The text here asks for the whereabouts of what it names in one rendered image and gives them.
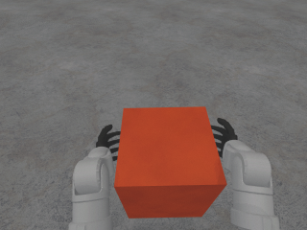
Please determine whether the robot right hand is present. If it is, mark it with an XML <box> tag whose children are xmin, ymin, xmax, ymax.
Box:
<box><xmin>211</xmin><ymin>118</ymin><xmax>238</xmax><ymax>158</ymax></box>

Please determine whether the carton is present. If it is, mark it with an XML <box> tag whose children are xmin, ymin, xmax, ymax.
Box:
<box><xmin>114</xmin><ymin>106</ymin><xmax>227</xmax><ymax>219</ymax></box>

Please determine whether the right robot forearm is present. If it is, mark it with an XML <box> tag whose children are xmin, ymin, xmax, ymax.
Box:
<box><xmin>222</xmin><ymin>140</ymin><xmax>280</xmax><ymax>230</ymax></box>

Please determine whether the robot left hand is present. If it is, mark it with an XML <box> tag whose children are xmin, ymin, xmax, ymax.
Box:
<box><xmin>96</xmin><ymin>125</ymin><xmax>121</xmax><ymax>161</ymax></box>

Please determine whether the left robot forearm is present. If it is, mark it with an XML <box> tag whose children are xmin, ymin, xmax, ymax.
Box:
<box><xmin>68</xmin><ymin>147</ymin><xmax>115</xmax><ymax>230</ymax></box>

